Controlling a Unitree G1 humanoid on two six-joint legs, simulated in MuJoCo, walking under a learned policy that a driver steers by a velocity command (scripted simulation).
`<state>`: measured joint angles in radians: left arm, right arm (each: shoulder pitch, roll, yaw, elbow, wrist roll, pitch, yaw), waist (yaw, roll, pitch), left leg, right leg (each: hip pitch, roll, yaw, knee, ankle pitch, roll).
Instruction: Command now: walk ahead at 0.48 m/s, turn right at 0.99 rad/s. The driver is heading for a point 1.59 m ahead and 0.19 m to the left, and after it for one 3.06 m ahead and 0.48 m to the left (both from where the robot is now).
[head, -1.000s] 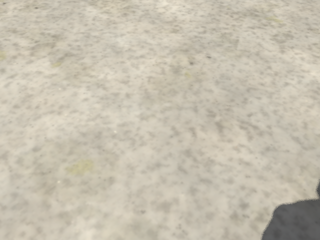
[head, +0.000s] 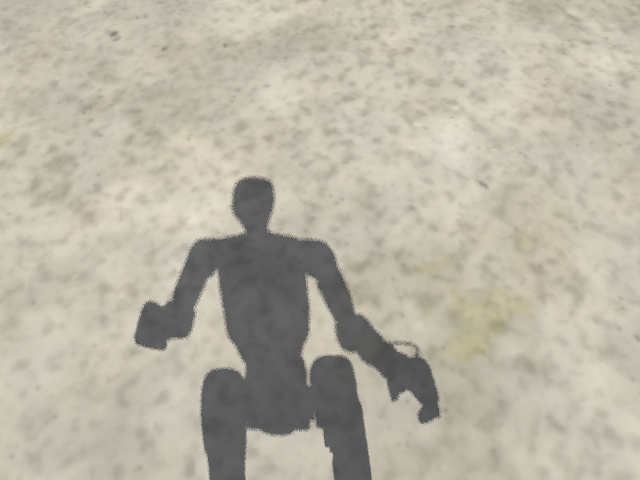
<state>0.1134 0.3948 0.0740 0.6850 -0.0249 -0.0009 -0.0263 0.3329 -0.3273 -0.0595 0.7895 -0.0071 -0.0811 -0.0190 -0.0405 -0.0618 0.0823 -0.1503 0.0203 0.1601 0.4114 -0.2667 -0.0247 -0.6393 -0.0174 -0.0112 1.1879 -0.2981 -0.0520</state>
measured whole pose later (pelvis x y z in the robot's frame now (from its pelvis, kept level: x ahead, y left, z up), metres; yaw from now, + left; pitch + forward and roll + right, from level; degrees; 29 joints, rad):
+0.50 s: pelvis +0.25 +0.01 +0.00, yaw -15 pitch +0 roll +0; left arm 0.12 0.23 0.01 0.68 0.03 0.00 0.01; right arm 0.13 -0.30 -0.03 0.68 0.02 -0.01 -0.03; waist 0.01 0.05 0.08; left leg -0.56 0.09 -0.07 0.92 -0.27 -0.09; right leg -0.31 0.12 0.03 0.46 -0.15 -0.10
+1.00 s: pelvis +0.31 +0.08 +0.01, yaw +10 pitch +4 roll -3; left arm 0.01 0.30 0.07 0.71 -0.01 0.00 0.03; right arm 0.23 -0.34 -0.09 0.60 0.02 0.04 -0.05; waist -0.02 0.00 0.06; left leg -0.30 -0.09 -0.23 0.47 -0.22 0.05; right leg -0.52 0.08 0.16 0.86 -0.33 0.09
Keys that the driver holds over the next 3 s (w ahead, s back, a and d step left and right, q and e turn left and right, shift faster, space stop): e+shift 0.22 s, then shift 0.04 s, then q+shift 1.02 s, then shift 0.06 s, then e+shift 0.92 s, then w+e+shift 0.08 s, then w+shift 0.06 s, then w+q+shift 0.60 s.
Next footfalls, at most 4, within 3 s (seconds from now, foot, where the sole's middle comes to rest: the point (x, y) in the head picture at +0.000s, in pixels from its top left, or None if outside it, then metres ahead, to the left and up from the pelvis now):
0.18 right None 0.32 -0.07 -0.77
0.70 left None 0.34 0.16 -0.77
1.20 right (339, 469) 0.45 -0.03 -0.77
1.56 left None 0.30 0.19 -0.77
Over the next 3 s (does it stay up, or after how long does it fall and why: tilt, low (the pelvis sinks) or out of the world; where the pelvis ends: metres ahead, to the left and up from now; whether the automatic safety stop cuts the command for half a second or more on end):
stays up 0.69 -0.04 0.00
